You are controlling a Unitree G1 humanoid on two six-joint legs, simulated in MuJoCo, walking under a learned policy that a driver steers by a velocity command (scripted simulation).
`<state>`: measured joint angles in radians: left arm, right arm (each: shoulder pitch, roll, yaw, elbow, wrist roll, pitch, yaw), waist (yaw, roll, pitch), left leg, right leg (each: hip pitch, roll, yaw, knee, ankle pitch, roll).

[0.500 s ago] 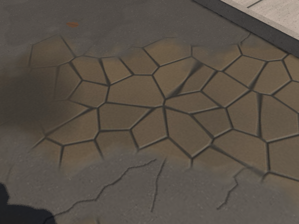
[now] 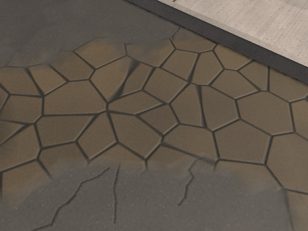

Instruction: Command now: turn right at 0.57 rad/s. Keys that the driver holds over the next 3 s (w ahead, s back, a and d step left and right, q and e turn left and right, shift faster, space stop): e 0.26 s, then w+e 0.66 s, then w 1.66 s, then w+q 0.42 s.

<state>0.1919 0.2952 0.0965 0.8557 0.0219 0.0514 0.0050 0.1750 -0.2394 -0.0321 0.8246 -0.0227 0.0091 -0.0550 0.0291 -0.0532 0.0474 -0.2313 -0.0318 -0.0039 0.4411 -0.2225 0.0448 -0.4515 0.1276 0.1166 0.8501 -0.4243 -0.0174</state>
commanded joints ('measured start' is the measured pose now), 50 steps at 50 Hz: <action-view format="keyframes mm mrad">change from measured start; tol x32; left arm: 1 75 99 29 -24 10 5 -14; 50 179 70 -30 -86 14 -95 -35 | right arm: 1 -83 -116 -21 -99 -1 -16 -1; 39 -281 -117 -17 -233 -7 -43 106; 45 295 -305 -73 -133 -40 -76 32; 50 80 -116 -27 -115 -13 -78 51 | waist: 1 42 157 -40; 17 -71 236 -67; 21 100 -301 -62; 41 12 -59 33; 46 -97 374 -378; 50 -28 139 -32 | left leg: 1 54 260 -179 -186 232 128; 13 185 322 -12 -88 453 167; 18 32 338 -5 -134 -202 113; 23 -616 97 -12 630 -267 -32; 39 -449 43 27 223 115 -72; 45 530 349 -382 -16 -307 77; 46 510 492 -820 -196 -353 147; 50 91 309 -337 -237 -114 130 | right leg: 1 -85 -54 -28 308 13 24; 19 374 -75 -233 -388 43 -55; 22 500 -505 596 -738 -350 -283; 24 421 -396 390 -737 -230 -245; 28 475 -281 199 -683 338 -211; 43 367 -229 217 -335 944 -121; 46 -118 17 33 397 -96 -67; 50 -103 -146 2 338 98 -69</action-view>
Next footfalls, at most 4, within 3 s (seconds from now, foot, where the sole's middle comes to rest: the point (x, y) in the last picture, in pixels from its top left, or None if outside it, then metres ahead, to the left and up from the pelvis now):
0.40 right None -0.01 -0.11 -0.78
0.88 left None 0.39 -0.09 -0.78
1.36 right None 0.46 -0.42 -0.78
1.90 left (251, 163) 0.81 -0.48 -0.78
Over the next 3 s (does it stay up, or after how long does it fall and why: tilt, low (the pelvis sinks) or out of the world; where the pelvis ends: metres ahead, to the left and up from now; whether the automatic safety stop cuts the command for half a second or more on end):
stays up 1.08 -0.81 -0.02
